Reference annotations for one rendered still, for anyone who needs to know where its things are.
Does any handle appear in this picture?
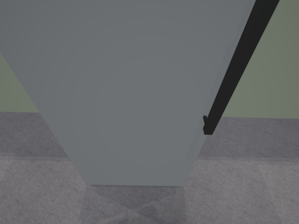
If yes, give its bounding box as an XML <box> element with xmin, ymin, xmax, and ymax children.
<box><xmin>203</xmin><ymin>0</ymin><xmax>280</xmax><ymax>135</ymax></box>

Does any fridge door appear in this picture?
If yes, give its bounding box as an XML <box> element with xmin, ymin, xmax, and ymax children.
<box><xmin>0</xmin><ymin>0</ymin><xmax>256</xmax><ymax>186</ymax></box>

